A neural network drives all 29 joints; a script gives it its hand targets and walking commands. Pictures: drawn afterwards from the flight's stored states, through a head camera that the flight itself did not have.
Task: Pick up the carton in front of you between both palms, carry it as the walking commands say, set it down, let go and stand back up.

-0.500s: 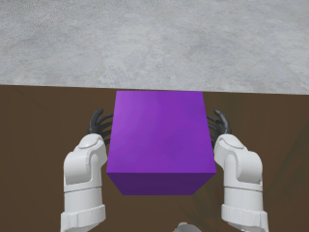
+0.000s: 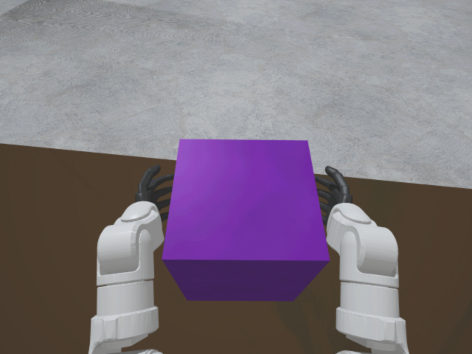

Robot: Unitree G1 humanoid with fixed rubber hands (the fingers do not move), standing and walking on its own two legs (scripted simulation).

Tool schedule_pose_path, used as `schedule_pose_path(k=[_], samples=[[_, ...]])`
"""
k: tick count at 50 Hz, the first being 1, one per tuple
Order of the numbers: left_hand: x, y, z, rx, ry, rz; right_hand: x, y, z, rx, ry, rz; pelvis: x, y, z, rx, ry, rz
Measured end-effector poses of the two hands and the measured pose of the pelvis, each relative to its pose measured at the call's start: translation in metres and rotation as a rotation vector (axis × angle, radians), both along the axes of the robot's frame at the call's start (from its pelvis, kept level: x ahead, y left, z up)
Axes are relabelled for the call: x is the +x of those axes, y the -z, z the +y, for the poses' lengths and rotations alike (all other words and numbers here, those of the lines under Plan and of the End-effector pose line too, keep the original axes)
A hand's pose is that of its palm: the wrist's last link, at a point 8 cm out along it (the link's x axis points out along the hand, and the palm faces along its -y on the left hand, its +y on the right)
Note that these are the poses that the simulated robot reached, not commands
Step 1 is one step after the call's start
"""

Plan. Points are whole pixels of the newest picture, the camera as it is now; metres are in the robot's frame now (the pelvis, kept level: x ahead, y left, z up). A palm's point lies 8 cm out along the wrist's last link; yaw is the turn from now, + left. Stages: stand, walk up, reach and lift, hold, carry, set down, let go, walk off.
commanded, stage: carry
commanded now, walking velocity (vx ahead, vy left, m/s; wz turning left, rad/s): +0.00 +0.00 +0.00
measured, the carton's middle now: (241, 227) +0.34 +0.01 +0.03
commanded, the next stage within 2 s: none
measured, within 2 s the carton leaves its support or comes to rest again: neither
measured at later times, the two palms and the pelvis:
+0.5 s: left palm (149, 231) +0.28 +0.14 +0.11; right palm (356, 235) +0.28 -0.16 +0.11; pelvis -0.03 -0.01 +0.00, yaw +0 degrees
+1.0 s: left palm (147, 236) +0.27 +0.14 +0.11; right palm (357, 239) +0.27 -0.16 +0.11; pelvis -0.05 -0.01 +0.00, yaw +0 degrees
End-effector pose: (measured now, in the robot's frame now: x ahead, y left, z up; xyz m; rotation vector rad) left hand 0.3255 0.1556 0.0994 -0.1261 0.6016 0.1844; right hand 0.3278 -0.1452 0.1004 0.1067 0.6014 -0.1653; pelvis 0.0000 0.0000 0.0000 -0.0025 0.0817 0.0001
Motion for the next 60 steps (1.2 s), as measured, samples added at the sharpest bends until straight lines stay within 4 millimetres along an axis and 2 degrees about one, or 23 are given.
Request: schedule_pose_path(k=[8,17,28,38,60], samples=[[-0.004,-0.002,-0.004,0.004,0.006,0.013,-0.006,0.000,-0.004,0.005,0.006,0.013,-0.001,0.001,-0.001,-0.003,-0.004,-0.005],[-0.025,0.001,-0.009,0.003,0.007,0.024,-0.027,0.001,-0.009,0.003,0.008,0.024,-0.019,0.003,-0.005,0.010,0.002,-0.025],[-0.049,-0.016,-0.013,0.010,0.012,0.017,-0.052,-0.015,-0.013,0.002,0.008,0.016,-0.037,-0.002,-0.006,0.018,0.005,-0.047],[-0.055,-0.018,-0.012,0.013,0.008,0.039,-0.056,-0.016,-0.013,0.001,0.006,0.038,-0.044,-0.001,-0.007,0.020,0.006,-0.051],[-0.054,-0.011,-0.010,0.005,0.009,0.036,-0.057,-0.011,-0.010,0.006,0.012,0.034,-0.050,0.001,-0.004,0.016,0.006,-0.046]])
